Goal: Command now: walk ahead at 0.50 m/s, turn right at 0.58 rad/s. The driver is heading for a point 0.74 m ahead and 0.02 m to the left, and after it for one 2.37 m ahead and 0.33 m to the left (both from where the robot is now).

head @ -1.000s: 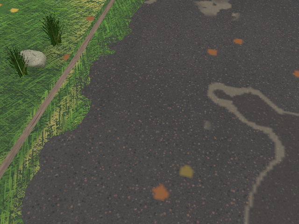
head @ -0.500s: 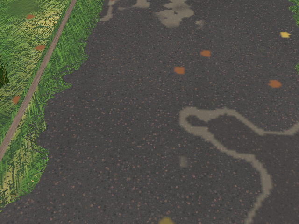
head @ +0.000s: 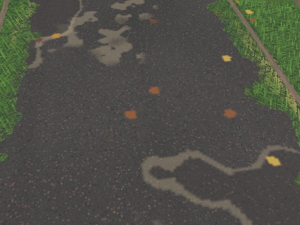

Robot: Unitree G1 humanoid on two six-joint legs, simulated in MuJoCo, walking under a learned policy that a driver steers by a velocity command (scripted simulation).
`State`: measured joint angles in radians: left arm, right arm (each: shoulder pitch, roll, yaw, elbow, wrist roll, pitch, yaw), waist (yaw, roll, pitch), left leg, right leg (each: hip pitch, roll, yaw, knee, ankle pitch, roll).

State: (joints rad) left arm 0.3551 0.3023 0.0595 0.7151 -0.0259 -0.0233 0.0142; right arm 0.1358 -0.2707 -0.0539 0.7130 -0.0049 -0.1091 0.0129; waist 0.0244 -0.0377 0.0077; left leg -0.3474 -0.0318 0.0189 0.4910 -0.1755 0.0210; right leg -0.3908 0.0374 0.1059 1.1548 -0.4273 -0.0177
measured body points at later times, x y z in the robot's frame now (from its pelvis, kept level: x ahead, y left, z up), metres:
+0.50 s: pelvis +0.26 -0.07 +0.00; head +0.30 -0.09 +0.44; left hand +0.49 +0.13 -0.08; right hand +0.23 -0.36 -0.14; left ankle +0.14 +0.10 -0.64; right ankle +0.31 -0.17 -0.73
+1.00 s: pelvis +0.53 -0.05 -0.02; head +0.58 -0.04 +0.43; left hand +0.58 +0.24 -0.14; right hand +0.73 -0.31 -0.11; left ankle +0.63 +0.03 -0.73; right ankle +0.34 -0.19 -0.66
